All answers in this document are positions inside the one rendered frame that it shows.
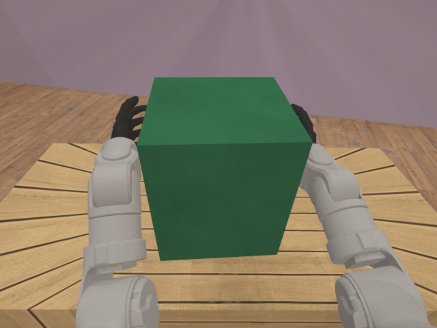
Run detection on left robot forearm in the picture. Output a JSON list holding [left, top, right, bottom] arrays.
[[76, 137, 147, 318]]

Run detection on carton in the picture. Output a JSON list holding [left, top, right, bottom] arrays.
[[137, 77, 313, 261]]

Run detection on pedestal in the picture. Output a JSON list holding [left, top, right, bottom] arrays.
[[0, 143, 437, 328]]

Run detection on right robot forearm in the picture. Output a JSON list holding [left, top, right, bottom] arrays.
[[299, 143, 428, 320]]

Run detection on robot left upper arm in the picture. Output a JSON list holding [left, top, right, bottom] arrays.
[[76, 275, 160, 328]]

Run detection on robot right upper arm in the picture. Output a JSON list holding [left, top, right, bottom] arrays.
[[335, 265, 436, 328]]

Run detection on right robot hand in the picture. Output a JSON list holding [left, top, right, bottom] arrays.
[[291, 104, 316, 144]]

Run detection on left robot hand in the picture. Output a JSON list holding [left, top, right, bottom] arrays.
[[111, 96, 147, 145]]

